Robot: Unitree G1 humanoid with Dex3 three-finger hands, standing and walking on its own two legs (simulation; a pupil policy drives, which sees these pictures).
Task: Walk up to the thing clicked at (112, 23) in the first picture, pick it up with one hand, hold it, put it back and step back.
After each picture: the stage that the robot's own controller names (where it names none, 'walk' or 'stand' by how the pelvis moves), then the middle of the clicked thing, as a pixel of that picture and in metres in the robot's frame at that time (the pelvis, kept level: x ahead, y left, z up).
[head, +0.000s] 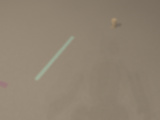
stand; (113, 23) +1.69 -0.40 -0.72
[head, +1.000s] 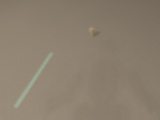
walk; (91, 32) +1.60 +0.01 -0.70
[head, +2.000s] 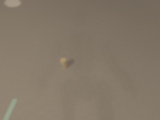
walk; (63, 63) +1.04 +0.27 -0.71
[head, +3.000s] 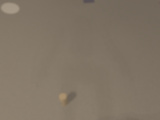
walk; (63, 99) +0.60 +0.21 -0.71
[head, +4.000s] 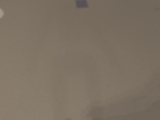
walk; out of the picture +0.34 +0.17 -0.70
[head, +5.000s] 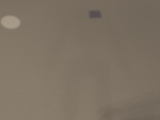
stand; out of the picture +0.29 +0.18 -0.72
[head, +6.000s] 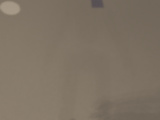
stand; out of the picture +0.33 +0.16 -0.70
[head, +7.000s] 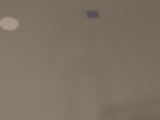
stand; out of the picture +0.31 +0.19 -0.72
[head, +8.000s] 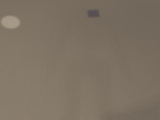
stand; out of the picture +0.34 +0.20 -0.73
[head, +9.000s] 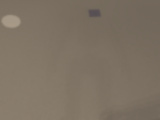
stand; out of the picture +0.32 +0.19 -0.73
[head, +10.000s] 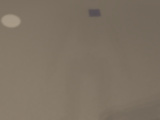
stand; out of the picture +0.32 +0.19 -0.73
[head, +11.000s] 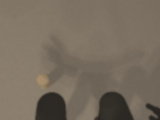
go down; (43, 81) +0.39 +0.19 -0.44
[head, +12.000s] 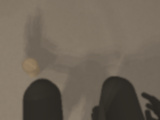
go down; (31, 68) +0.41 +0.22 -0.31
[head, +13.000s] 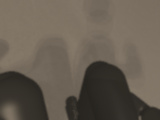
close in; out of the picture +0.39 +0.26 -0.22
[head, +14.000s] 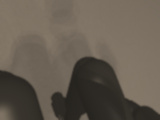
close; out of the picture +0.39 +0.26 -0.22
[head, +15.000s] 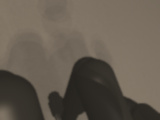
lift; out of the picture +0.38 +0.27 -0.22
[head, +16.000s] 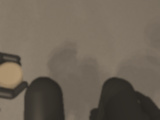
lift; (11, 79) +0.31 +0.26 -0.08
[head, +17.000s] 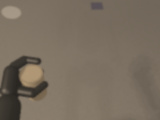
hold; (34, 83) +0.32 +0.17 +0.06
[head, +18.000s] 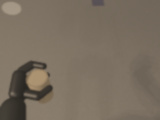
hold; (41, 87) +0.32 +0.17 +0.02
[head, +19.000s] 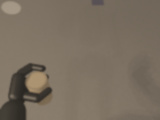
hold; (40, 89) +0.32 +0.17 +0.01
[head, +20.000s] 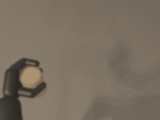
crouch; (34, 83) +0.35 +0.18 -0.04
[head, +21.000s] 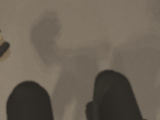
lower; out of the picture +0.45 +0.25 -0.10
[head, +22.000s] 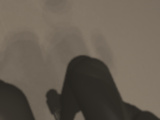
lower; out of the picture +0.42 +0.29 -0.23
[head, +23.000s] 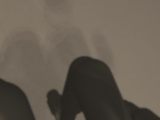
lower; out of the picture +0.42 +0.29 -0.22
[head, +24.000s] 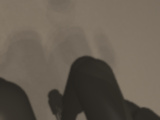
lower; out of the picture +0.41 +0.29 -0.22
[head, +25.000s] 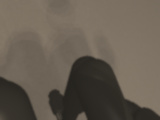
lower; out of the picture +0.41 +0.29 -0.22
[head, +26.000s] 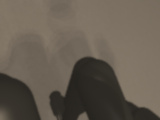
open; out of the picture +0.40 +0.28 -0.22
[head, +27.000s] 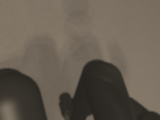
stand; out of the picture +0.40 +0.27 -0.23
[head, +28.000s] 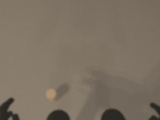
walk; (52, 95) +0.40 +0.19 -0.54
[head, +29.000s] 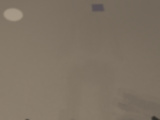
stand; out of the picture +0.37 +0.18 -0.66
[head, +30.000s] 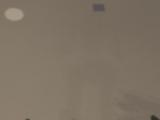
stand; out of the picture +0.37 +0.18 -0.67
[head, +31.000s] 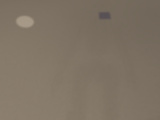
stand; out of the picture +0.41 +0.17 -0.72
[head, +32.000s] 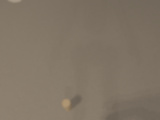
walk; (67, 105) +0.44 +0.20 -0.70
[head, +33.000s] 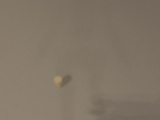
walk; (58, 82) +0.63 +0.18 -0.70
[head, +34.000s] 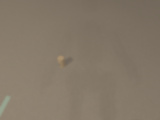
stand; (61, 61) +0.96 +0.28 -0.70
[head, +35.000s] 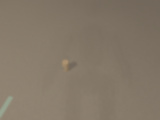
stand; (65, 65) +0.95 +0.20 -0.71
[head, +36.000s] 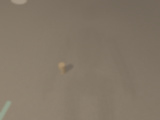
stand; (62, 68) +0.98 +0.22 -0.72
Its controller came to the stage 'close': yes
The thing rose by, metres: 0.73
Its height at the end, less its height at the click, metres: +0.00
